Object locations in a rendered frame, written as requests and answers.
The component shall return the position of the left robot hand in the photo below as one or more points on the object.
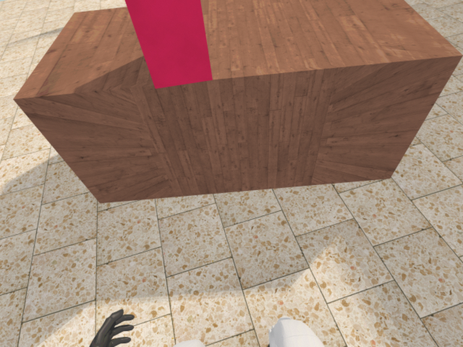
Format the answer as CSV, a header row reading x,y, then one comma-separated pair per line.
x,y
108,330

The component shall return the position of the carton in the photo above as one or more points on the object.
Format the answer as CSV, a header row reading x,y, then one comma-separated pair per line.
x,y
172,37

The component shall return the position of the pedestal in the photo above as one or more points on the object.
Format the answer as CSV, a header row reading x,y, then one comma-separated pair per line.
x,y
304,92

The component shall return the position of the robot right thigh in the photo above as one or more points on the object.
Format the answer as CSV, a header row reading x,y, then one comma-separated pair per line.
x,y
292,333

